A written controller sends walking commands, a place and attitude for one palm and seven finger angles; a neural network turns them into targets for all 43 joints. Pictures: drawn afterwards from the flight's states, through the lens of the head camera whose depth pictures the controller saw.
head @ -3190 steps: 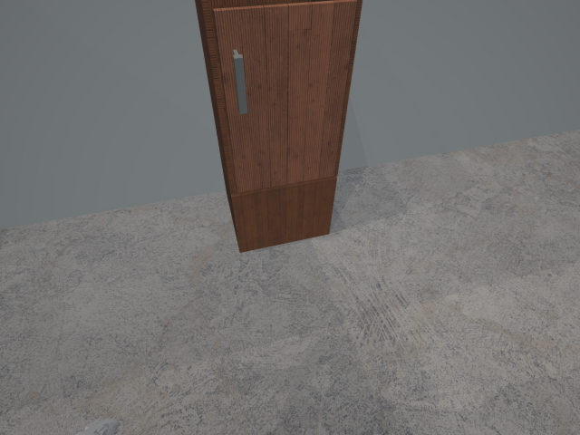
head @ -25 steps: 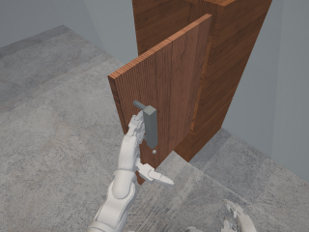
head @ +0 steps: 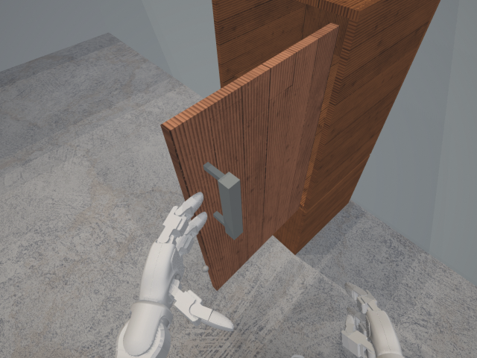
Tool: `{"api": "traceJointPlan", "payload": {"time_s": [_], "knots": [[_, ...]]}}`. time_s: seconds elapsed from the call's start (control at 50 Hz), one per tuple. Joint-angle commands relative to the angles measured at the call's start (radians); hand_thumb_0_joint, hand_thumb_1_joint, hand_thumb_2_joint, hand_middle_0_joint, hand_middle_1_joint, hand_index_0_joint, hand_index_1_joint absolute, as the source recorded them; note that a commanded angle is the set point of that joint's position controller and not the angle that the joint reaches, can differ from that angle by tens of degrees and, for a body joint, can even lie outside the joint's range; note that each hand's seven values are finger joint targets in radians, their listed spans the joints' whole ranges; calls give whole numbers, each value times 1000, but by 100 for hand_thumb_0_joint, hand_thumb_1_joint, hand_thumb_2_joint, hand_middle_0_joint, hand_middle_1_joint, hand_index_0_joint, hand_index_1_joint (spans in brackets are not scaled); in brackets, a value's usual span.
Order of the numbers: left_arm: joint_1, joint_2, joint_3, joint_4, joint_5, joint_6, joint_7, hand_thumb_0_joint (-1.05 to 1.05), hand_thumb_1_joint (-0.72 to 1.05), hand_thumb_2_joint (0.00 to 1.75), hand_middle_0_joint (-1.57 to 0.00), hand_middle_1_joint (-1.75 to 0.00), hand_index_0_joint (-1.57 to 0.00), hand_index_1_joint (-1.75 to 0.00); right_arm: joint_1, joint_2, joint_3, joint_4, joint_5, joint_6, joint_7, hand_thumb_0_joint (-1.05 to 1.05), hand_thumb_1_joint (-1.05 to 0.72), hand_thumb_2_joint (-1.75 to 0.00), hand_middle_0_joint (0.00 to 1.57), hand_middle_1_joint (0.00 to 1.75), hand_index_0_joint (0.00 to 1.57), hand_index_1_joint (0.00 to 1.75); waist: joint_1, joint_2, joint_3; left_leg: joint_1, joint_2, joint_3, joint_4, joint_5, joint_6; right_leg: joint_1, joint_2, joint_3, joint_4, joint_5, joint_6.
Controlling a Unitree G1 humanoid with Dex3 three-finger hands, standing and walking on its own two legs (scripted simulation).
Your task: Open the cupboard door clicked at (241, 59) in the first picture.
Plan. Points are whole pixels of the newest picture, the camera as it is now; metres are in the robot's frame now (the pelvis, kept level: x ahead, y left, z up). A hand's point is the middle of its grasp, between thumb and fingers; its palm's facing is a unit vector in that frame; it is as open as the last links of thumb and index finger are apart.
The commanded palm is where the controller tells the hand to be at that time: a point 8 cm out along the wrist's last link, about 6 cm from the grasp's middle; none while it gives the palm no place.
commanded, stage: slide the hand sideways off the handle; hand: left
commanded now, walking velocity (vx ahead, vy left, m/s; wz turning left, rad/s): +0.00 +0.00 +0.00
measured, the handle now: (223, 202) +0.35 +0.05 +0.07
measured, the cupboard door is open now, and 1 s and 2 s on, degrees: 93 93 93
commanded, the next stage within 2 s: draw the hand back to the body in 0.18 s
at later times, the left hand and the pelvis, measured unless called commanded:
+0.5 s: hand (169, 278) +0.21 +0.11 +0.09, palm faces -0.04 -1.00 -0.08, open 16.3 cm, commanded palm +0.18 +0.18 +0.10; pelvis +0.00 +0.00 -0.01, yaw +0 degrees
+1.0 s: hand (79, 273) +0.20 +0.21 +0.14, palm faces +0.20 -0.93 -0.30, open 14.8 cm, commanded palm +0.16 +0.26 +0.15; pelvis +0.01 +0.03 +0.03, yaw +0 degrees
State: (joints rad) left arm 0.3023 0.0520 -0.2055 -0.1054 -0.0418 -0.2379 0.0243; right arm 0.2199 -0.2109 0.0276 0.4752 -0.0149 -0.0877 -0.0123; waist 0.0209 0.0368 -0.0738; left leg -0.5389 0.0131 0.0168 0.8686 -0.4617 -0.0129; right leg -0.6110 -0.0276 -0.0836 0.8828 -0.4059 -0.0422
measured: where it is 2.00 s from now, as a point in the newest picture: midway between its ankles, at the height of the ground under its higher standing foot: outside the picture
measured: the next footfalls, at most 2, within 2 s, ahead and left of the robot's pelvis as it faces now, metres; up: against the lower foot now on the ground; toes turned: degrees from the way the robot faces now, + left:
none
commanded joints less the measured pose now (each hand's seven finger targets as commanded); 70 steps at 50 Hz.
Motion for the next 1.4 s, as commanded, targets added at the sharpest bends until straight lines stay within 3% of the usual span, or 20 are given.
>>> {"api": "traceJointPlan", "payload": {"time_s": [0.0, 0.12, 0.2, 0.26, 0.32, 0.38, 0.42, 0.48, 0.54, 0.68, 0.76, 0.78, 0.8, 0.82, 0.88, 0.9, 0.98, 1.18, 1.3, 1.38], "knots": [[5, 37, 74, -281, -12, -66, -5, 0, -50, 30, -15, -30, -15, -30, -49, -85, -34, -172, 1, -57, -8, 0, -90, -90, 20, 30, 20, 30, -2, -111, -208, -24, -43, -13, -88, 252, 25, 247, 4, 83, -125, 352, 27], [87, 67, 96, -340, -30, -91, -43, 0, -50, 30, -15, -30, -15, -30, -34, -92, -37, -181, 3, -76, -11, 0, -90, -90, 20, 30, 20, 30, -13, -111, -184, -55, -42, -19, -59, 230, 25, 211, 5, 87, -110, 323, 30], [41, 38, 39, -366, -37, -117, -75, 0, -50, 30, -15, -30, -15, -30, -26, -100, -39, -179, 5, -109, -14, 0, -90, -90, 20, 30, 20, 30, -43, -93, -160, -78, -38, -31, -27, 182, 26, 137, 6, 89, -103, 222, 31], [30, 34, 25, -366, -38, -119, -86, 0, -50, 30, -15, -30, -15, -30, -14, -105, -42, -180, 7, -127, -19, 0, -90, -90, 20, 30, 20, 30, -46, -89, -177, -88, -39, -36, -9, 160, 26, 107, 6, 88, -93, 169, 30], [64, 134, 131, -401, -34, -96, -68, 0, -50, 30, -15, -30, -15, -30, -12, -106, -43, -189, 11, -127, -25, 0, -90, -90, 20, 30, 20, 30, -7, -71, -234, -73, -40, -32, -28, 177, 25, 165, 7, 91, -91, 166, 22], [123, 165, 193, -436, -45, -54, -47, 0, -50, 30, -15, -30, -15, -30, -16, -98, -38, -203, 18, -120, -30, 0, -90, -90, 20, 30, 20, 30, 23, -76, -278, -47, -43, -27, -56, 228, 27, 241, 10, 85, -99, 239, 20], [136, 144, 190, -452, -75, -26, -51, 0, -50, 30, -15, -30, -15, -30, -25, -92, -29, -207, 26, -120, -33, 0, -90, -90, 20, 30, 20, 30, 17, -82, -234, -42, -42, -20, -71, 214, 26, 247, 9, 89, -127, 241, 28], [143, 153, 217, -427, -111, 7, -79, 0, -50, 30, -15, -30, -15, -30, -44, -101, -20, -199, 34, -125, -44, 0, -90, -90, 20, 30, 20, 30, 6, -151, -144, -58, -37, -23, -85, 174, 28, 240, 6, 108, -187, 180, 37], [85, 155, 204, -439, -125, 24, -122, 0, -50, 30, -15, -30, -15, -30, -46, -113, -14, -189, 36, -143, -51, 0, -90, -90, 20, 30, 20, 30, -14, -111, -71, -37, -36, -25, -104, 126, 29, 191, 7, 106, -222, 76, 39], [108, 249, 320, -494, -160, 50, -165, 0, -47, 32, -15, -30, -15, -30, -42, -122, -12, -174, 40, -177, -64, 0, -90, -90, 20, 30, 20, 30, 17, -27, -118, 40, -33, -36, -145, 167, 26, 250, 14, 77, -224, 110, 27], [101, 252, 357, -518, -187, 54, -168, 0, -32, 37, -16, -30, -16, -30, -42, -117, -7, -161, 42, -194, -67, 0, -90, -90, 20, 30, 20, 30, 23, -14, -118, 86, -28, -47, -178, 220, 20, 271, 25, 36, -212, 198, 25], [137, 404, 385, -547, -40, 71, -56, 0, -29, 39, -16, -30, -16, -30, -32, -110, -19, -131, 28, -172, -90, 0, -90, -90, 20, 30, 20, 30, 40, -39, -120, 121, -15, -28, -218, 226, 33, 317, 4, 72, -278, 181, 16], [146, 301, 320, -561, -28, 85, -12, 0, -26, 40, -16, -30, -16, -30, -46, -94, -6, -141, 17, -167, -95, 0, -90, -90, 20, 30, 20, 30, 18, -39, -43, 133, -19, -24, -237, 218, 35, 294, -1, 69, -311, 169, 23], [159, 287, 314, -539, -21, 95, 11, 0, -22, 42, -16, -30, -16, -30, -37, -96, -7, -130, 16, -165, -96, 0, -90, -90, 20, 30, 20, 30, 13, -59, -33, 142, -16, -27, -244, 221, 34, 296, -3, 63, -320, 168, 27], [149, 295, 320, -530, 10, 104, 54, 0, -12, 47, -16, -30, -16, -30, -60, -102, -4, -102, 13, -153, -95, 0, -90, -90, 20, 30, 20, 30, 18, 11, 4, 202, -9, -26, -288, 266, 34, 331, 2, 51, -355, 205, 23], [148, 308, 332, -535, 19, 101, 66, 0, -8, 48, -16, -30, -16, -30, -61, -103, -3, -97, 13, -152, -94, 0, -90, -90, 20, 30, 20, 30, 18, 0, 4, 218, -4, -33, -308, 276, 32, 341, 5, 41, -354, 207, 24], [144, 345, 385, -511, 32, 96, 94, 0, 6, 54, -17, -30, -17, -30, -87, -107, -4, -72, 7, -145, -98, 0, -90, -90, 20, 30, 20, 30, 28, -19, 23, 267, 2, -34, -375, 281, 29, 402, 9, 34, -401, 200, 22], [121, 397, 499, -528, 35, 80, 117, 0, 41, 69, -18, -30, -18, -30, -121, -112, -11, -16, -3, -144, -91, 0, -90, -90, 20, 30, 20, 30, 46, 35, 9, 375, 17, -35, -480, 462, 12, 536, 12, 31, -469, 316, 18], [114, 422, 576, -490, 25, 81, 115, 0, 62, 78, -19, -30, -19, -30, -130, -114, -24, 3, -2, -123, -83, 0, -90, -90, 20, 30, 20, 30, 51, -4, 45, 395, 22, -25, -517, 502, 8, 568, 19, 32, -502, 353, 19], [89, 465, 643, -478, 18, 79, 116, 0, 76, 84, -19, -30, -19, -30, -141, -119, -31, 14, -2, -106, -81, 0, -90, -90, 20, 30, 20, 30, 59, 31, 35, 412, 19, -19, -528, 508, 7, 592, 20, 41, -524, 365, 16]]}}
